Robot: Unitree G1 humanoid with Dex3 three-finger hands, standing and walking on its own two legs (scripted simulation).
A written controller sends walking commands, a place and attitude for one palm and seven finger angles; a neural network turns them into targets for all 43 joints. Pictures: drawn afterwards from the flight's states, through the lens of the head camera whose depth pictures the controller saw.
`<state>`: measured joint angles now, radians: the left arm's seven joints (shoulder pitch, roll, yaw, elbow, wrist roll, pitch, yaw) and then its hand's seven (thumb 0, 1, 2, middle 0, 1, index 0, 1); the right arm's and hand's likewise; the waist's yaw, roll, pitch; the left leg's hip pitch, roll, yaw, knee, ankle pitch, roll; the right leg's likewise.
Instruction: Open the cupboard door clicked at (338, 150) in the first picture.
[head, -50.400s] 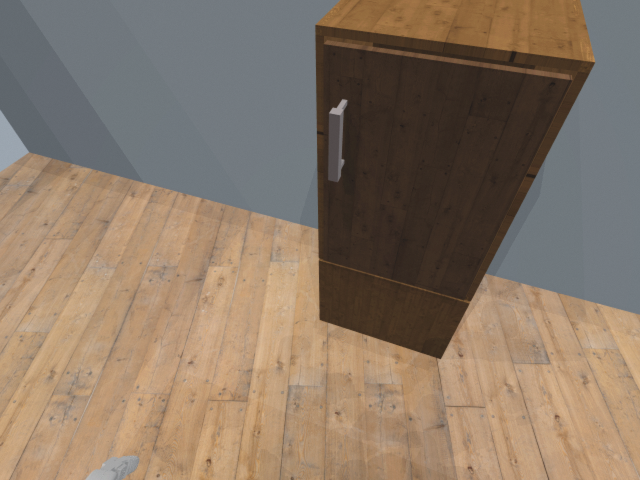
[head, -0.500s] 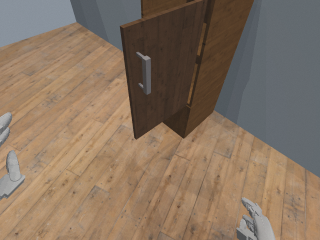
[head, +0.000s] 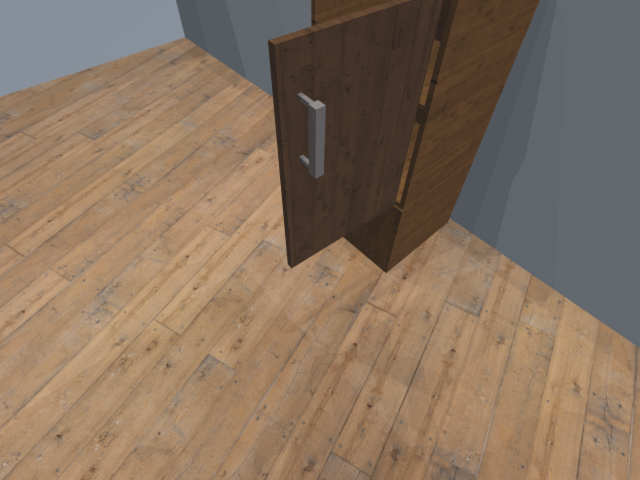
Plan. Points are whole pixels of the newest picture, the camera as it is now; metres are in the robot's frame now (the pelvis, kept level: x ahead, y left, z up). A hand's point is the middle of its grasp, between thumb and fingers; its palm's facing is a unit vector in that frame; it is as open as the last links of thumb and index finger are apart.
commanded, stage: let the arm hang, fingers relaxed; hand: left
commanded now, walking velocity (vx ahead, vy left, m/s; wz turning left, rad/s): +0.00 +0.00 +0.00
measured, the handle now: (309, 136) +0.67 +0.06 +0.03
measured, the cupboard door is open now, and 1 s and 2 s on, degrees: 86 86 86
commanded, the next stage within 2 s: look to check the result in 0.64 s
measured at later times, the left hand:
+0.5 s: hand out of the picture +0.05 +0.19 -0.16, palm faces -0.01 -0.97 -0.24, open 7.4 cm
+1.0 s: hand out of the picture +0.06 +0.20 -0.16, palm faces -0.01 -0.96 -0.29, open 7.4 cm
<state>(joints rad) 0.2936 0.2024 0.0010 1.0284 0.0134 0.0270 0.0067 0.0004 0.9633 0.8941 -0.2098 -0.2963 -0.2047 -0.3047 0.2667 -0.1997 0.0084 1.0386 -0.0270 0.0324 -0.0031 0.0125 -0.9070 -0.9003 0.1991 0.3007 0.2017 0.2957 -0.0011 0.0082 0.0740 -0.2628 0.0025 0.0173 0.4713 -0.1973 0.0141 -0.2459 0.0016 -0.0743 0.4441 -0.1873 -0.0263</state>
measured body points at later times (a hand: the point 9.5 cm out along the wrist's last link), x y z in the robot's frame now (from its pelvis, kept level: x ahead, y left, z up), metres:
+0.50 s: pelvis +0.01 +0.00 +0.00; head +0.01 -0.02 +0.45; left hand +0.05 +0.24 -0.14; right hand +0.01 -0.23 -0.16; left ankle +0.03 +0.11 -0.74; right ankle +0.03 -0.10 -0.74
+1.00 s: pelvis +0.02 -0.02 +0.01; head +0.04 -0.03 +0.46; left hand +0.06 +0.25 -0.14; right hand +0.05 -0.27 -0.15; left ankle +0.04 +0.11 -0.74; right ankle +0.03 -0.10 -0.74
